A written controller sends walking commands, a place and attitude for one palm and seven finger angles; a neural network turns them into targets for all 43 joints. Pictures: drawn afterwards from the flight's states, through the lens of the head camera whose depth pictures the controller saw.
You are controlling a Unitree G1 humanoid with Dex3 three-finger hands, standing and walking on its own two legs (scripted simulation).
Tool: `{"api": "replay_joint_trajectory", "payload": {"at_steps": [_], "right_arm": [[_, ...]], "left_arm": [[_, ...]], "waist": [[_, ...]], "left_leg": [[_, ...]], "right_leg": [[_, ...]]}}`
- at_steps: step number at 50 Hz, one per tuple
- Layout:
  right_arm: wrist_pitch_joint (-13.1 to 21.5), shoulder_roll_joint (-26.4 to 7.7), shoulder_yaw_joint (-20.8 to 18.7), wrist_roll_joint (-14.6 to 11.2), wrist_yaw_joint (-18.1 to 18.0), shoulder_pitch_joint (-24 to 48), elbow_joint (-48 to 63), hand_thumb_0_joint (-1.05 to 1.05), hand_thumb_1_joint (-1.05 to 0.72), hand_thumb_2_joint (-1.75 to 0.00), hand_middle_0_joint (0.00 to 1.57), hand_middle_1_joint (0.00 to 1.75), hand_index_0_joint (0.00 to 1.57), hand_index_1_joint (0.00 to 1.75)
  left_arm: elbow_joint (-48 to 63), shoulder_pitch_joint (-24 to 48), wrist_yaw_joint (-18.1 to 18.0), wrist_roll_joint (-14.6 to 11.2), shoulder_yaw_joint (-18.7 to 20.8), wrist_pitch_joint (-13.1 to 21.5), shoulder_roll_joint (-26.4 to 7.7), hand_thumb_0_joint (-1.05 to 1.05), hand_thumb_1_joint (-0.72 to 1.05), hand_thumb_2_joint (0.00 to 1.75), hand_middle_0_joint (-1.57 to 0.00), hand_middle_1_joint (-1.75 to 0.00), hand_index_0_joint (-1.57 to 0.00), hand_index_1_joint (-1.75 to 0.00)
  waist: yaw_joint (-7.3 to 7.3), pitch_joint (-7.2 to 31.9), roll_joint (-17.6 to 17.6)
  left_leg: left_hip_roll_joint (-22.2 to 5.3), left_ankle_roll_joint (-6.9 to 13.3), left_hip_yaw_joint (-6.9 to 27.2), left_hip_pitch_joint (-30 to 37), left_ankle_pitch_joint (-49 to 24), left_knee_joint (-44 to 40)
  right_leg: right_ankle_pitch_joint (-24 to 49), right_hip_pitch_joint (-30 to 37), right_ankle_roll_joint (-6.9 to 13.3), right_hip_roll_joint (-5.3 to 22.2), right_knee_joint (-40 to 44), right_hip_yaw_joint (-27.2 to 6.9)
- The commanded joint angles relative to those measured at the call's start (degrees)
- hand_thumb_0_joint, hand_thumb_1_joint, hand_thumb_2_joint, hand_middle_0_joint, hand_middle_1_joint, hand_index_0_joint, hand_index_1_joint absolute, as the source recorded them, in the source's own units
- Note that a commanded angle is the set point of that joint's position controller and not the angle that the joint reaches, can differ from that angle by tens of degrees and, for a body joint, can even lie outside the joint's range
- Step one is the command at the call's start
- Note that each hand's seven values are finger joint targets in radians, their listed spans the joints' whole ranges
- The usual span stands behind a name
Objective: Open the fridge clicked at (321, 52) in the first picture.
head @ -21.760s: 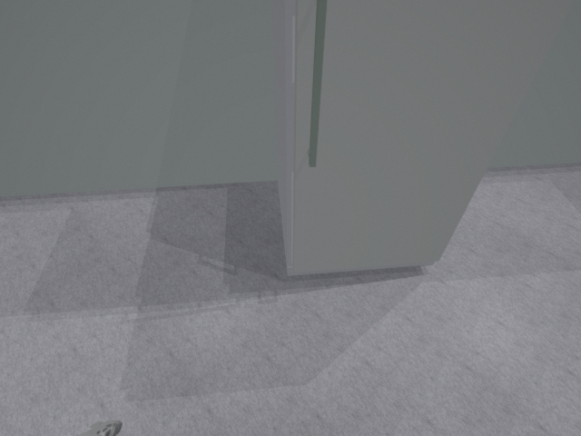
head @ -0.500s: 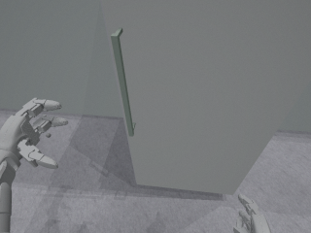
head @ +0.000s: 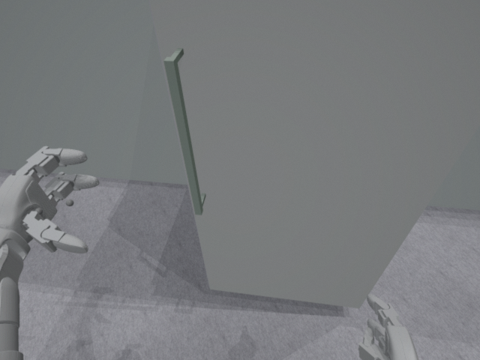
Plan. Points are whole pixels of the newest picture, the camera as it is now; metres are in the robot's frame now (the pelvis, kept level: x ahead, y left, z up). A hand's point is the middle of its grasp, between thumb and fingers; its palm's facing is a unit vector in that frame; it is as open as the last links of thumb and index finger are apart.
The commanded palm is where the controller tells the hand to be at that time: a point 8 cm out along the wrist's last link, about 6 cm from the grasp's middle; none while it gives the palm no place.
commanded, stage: move the hooked fingers beside the handle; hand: left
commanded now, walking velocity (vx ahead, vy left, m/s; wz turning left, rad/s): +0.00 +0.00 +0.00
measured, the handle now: (190, 146) +0.51 +0.16 +0.09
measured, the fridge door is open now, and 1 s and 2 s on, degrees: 0 0 0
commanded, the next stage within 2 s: none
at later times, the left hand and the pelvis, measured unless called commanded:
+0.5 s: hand (100, 177) +0.34 +0.26 +0.16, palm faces +0.00 -1.00 -0.03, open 14.0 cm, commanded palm +0.31 +0.31 +0.16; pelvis +0.00 +0.01 +0.00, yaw -1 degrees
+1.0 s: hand (127, 159) +0.39 +0.24 +0.16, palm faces -0.01 -1.00 -0.02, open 14.0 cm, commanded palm +0.36 +0.29 +0.16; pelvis +0.00 +0.01 +0.00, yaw -1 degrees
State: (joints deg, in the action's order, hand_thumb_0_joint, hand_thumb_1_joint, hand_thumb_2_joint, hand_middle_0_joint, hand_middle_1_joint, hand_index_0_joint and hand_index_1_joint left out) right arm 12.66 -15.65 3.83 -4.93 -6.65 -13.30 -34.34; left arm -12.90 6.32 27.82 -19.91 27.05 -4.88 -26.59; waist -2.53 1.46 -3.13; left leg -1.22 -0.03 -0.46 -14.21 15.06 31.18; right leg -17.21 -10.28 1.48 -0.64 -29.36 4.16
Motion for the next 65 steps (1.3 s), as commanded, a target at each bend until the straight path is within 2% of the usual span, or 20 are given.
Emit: {"api": "replay_joint_trajectory", "payload": {"at_steps": [1, 2, 7, 16, 17, 22, 26, 30, 35, 40, 42, 46, 47, 51, 52, 53, 57, 60, 62, 65], "right_arm": [[3.2, -6.6, -2.5, -0.2, -0.8, 6.2, 8.8, 0.00, -0.90, -0.90, 0.20, 0.30, 0.20, 0.30], [3.1, -6.6, -2.5, 0.0, -0.8, 6.1, 8.6, 0.00, -0.90, -0.90, 0.20, 0.30, 0.20, 0.30], [3.0, -6.8, -2.8, 0.3, -0.9, 5.7, 8.5, 0.00, -0.90, -0.90, 0.20, 0.30, 0.20, 0.30], [2.1, -6.7, -2.6, 0.0, -0.9, 5.5, 8.4, 0.00, -0.90, -0.90, 0.20, 0.30, 0.20, 0.30], [1.9, -6.8, -2.6, 0.0, -0.8, 5.1, 8.5, 0.00, -0.90, -0.90, 0.20, 0.30, 0.20, 0.30], [1.4, -7.4, -3.0, 0.2, -0.8, 4.0, 8.0, 0.00, -0.90, -0.90, 0.20, 0.30, 0.20, 0.30], [1.4, -6.9, -3.0, 0.0, -0.5, 4.1, 8.4, 0.00, -0.90, -0.90, 0.20, 0.30, 0.20, 0.30], [0.8, -7.4, -3.2, 0.0, -0.6, 3.0, 7.9, 0.00, -0.90, -0.90, 0.20, 0.30, 0.20, 0.30], [0.2, -7.1, -3.2, 0.1, -0.5, 3.1, 8.1, 0.00, -0.90, -0.90, 0.20, 0.30, 0.20, 0.30], [0.0, -7.1, -3.2, 0.4, -0.5, 2.3, 7.1, 0.00, -0.90, -0.90, 0.20, 0.30, 0.20, 0.30], [-0.7, -7.5, -3.2, 0.4, -0.5, 1.6, 6.4, 0.00, -0.90, -0.90, 0.20, 0.30, 0.20, 0.30], [-1.5, -7.5, -3.1, 0.2, -0.5, 1.2, 5.8, 0.00, -0.90, -0.90, 0.20, 0.30, 0.20, 0.30], [-1.6, -7.6, -3.3, 0.3, -0.4, 0.9, 5.8, 0.00, -0.90, -0.90, 0.20, 0.30, 0.20, 0.30], [-2.0, -7.5, -3.4, 0.6, -0.3, 0.1, 5.7, 0.00, -0.90, -0.90, 0.20, 0.30, 0.20, 0.30], [-2.3, -7.8, -3.5, 0.7, -0.2, -0.6, 5.6, 0.00, -0.90, -0.90, 0.20, 0.30, 0.20, 0.30], [-2.3, -7.7, -3.4, 0.6, -0.1, -0.4, 5.6, 0.00, -0.90, -0.90, 0.20, 0.30, 0.20, 0.30], [-3.2, -8.5, -3.6, 0.7, -0.1, -2.4, 4.2, 0.00, -0.90, -0.90, 0.20, 0.30, 0.20, 0.30], [-3.7, -8.5, -3.9, 0.6, 0.2, -2.8, 4.7, 0.00, -0.90, -0.90, 0.20, 0.30, 0.20, 0.30], [-4.0, -8.6, -4.1, 0.7, 0.4, -3.6, 4.6, 0.00, -0.90, -0.90, 0.20, 0.30, 0.20, 0.30], [-4.4, -9.1, -4.4, 0.7, 0.4, -4.7, 4.3, 0.00, -0.90, -0.90, 0.20, 0.30, 0.20, 0.30]], "left_arm": [[11.5, 20.3, -0.2, -0.9, 2.0, 3.0, -15.3, 0.00, -0.50, 0.30, -0.30, -1.20, -0.30, -1.20], [10.9, 21.3, -0.3, -1.1, 0.8, 3.2, -14.6, 0.00, -0.50, 0.30, -0.30, -1.20, -0.30, -1.20], [9.5, 20.2, -1.3, -0.9, 3.8, 4.2, -17.4, 0.00, -0.50, 0.30, -0.30, -1.20, -0.30, -1.20], [4.3, 29.3, -3.0, 1.1, 0.8, 3.8, -15.8, 0.00, -0.50, 0.30, -0.30, -1.20, -0.30, -1.20], [4.2, 29.0, -3.1, 0.9, 1.1, 4.1, -16.1, 0.00, -0.50, 0.30, -0.30, -1.20, -0.30, -1.20], [2.0, 30.4, -2.9, 1.1, 2.9, 5.3, -18.5, 0.00, -0.50, 0.30, -0.30, -1.20, -0.30, -1.20], [3.1, 31.5, -3.0, 1.4, 0.3, 5.7, -15.4, 0.00, -0.50, 0.30, -0.30, -1.20, -0.30, -1.20], [-0.1, 33.7, -3.9, 1.9, -1.0, 4.5, -14.3, 0.00, -0.50, 0.30, -0.30, -1.20, -0.30, -1.20], [1.5, 37.0, -5.3, 3.0, -2.4, 5.0, -13.7, 0.00, -0.50, 0.30, -0.30, -1.20, -0.30, -1.20], [0.2, 39.9, -6.9, 3.3, -3.8, 6.1, -12.0, 0.00, -0.50, 0.30, -0.30, -1.20, -0.30, -1.20], [-3.6, 39.5, -7.3, 3.6, -2.7, 5.9, -13.5, 0.00, -0.50, 0.30, -0.30, -1.20, -0.30, -1.20], [-7.8, 45.5, -7.8, 5.0, -5.0, 5.1, -12.5, 0.00, -0.50, 0.30, -0.30, -1.20, -0.30, -1.20], [-8.0, 45.6, -8.0, 5.1, -4.7, 5.4, -12.9, 0.00, -0.50, 0.30, -0.30, -1.20, -0.30, -1.20], [-8.7, 49.5, -8.0, 5.2, -4.7, 7.6, -13.3, 0.00, -0.50, 0.30, -0.30, -1.20, -0.30, -1.20], [-9.7, 47.8, -8.2, 5.2, -2.6, 8.3, -15.7, 0.00, -0.50, 0.30, -0.30, -1.20, -0.30, -1.20], [-10.0, 49.6, -7.8, 5.1, -4.8, 8.6, -13.3, 0.00, -0.50, 0.30, -0.30, -1.20, -0.30, -1.20], [-17.9, 50.4, -7.5, 5.6, -1.3, 8.9, -18.0, 0.00, -0.50, 0.30, -0.30, -1.20, -0.30, -1.20], [-18.5, 52.3, -6.8, 6.2, -3.1, 9.3, -16.6, 0.00, -0.50, 0.30, -0.30, -1.20, -0.30, -1.20], [-19.4, 52.8, -6.5, 6.2, -4.0, 10.0, -16.0, 0.00, -0.50, 0.30, -0.30, -1.20, -0.30, -1.20], [-20.5, 55.4, -5.9, 5.8, -2.0, 11.5, -18.7, 0.00, -0.50, 0.30, -0.30, -1.20, -0.30, -1.20]], "waist": [[1.58, 7.9, -2.7], [1.88, 7.5, 0.7], [0.52, 11.0, 1.1], [1.90, 10.0, -2.0], [1.63, 10.6, 0.4], [1.54, 13.4, 1.4], [1.68, 13.5, -3.1], [2.42, 11.3, 0.7], [2.42, 13.6, -2.8], [3.17, 14.0, -0.6], [2.92, 12.5, 2.1], [4.03, 11.5, -1.2], [3.82, 12.6, 0.9], [4.21, 16.4, -0.8], [3.53, 17.5, 1.6], [4.36, 17.1, 1.2], [4.00, 15.0, 2.4], [4.41, 16.5, -0.7], [4.64, 17.1, 0.5], [5.10, 17.6, 0.6]], "left_leg": [[1.5, 2.2, 1.5, 7.1, -8.7, -3.7], [1.3, 2.3, 1.5, 6.7, -8.8, -3.4], [1.4, 2.3, 1.6, 7.1, -10.4, -3.3], [1.4, 2.1, 1.5, 6.5, -8.0, -4.1], [1.1, 2.2, 1.5, 6.3, -8.7, -3.9], [1.1, 2.3, 1.3, 6.6, -11.0, -3.3], [1.2, 2.0, 1.3, 7.9, -12.1, -3.6], [0.9, 2.1, 1.8, 6.6, -10.6, -4.2], [0.9, 1.9, 1.7, 8.3, -11.8, -4.1], [0.7, 2.0, 2.0, 9.1, -11.9, -4.2], [0.5, 2.0, 2.0, 7.2, -10.4, -4.7], [0.7, 1.8, 2.1, 6.6, -9.1, -4.7], [0.6, 2.1, 2.0, 6.8, -10.3, -4.2], [0.8, 2.0, 1.9, 8.6, -12.9, -3.2], [0.6, 2.1, 1.9, 7.8, -13.7, -3.0], [0.7, 2.3, 1.7, 8.1, -13.9, -2.9], [0.8, 2.3, 1.2, 4.6, -12.6, -2.5], [1.0, 2.3, 0.8, 5.0, -14.1, -1.9], [0.9, 2.4, 0.8, 4.8, -15.5, -1.2], [0.9, 2.5, 0.8, 4.4, -14.1, -0.9]], "right_leg": [[12.3, -4.2, -0.9, 0.4, 5.3, -2.1], [12.4, -4.0, -1.1, 0.5, 5.6, -2.6], [14.1, -2.0, -0.9, 0.5, 4.8, -2.5], [11.1, -4.4, -0.6, 0.6, 4.9, -2.2], [11.7, -3.2, -0.6, 0.6, 4.9, -2.4], [14.5, -1.9, -0.6, 0.6, 4.0, -2.4], [15.5, -3.4, -0.2, 0.4, 3.5, -1.9], [13.8, -5.1, -0.4, 0.2, 3.9, -1.5], [14.0, -4.7, 0.0, 0.2, 3.6, -1.7], [14.1, -5.1, -0.1, 0.0, 3.9, -1.6], [12.5, -4.9, -0.1, 0.0, 4.3, -1.5], [11.3, -7.0, 0.0, 0.3, 4.2, -1.6], [12.3, -6.1, 0.0, 0.3, 4.2, -1.8], [15.3, -5.2, 0.1, 0.2, 3.4, -2.1], [15.8, -3.7, 0.1, 0.1, 3.1, -2.0], [16.6, -4.6, 0.0, 0.1, 3.0, -2.2], [16.4, -4.5, -0.1, 0.3, 2.9, -2.4], [18.6, -5.0, -0.1, 0.4, 2.1, -2.6], [19.6, -4.8, -0.1, 0.3, 1.7, -2.6], [18.9, -5.5, -0.2, 0.0, 1.6, -2.9]]}}
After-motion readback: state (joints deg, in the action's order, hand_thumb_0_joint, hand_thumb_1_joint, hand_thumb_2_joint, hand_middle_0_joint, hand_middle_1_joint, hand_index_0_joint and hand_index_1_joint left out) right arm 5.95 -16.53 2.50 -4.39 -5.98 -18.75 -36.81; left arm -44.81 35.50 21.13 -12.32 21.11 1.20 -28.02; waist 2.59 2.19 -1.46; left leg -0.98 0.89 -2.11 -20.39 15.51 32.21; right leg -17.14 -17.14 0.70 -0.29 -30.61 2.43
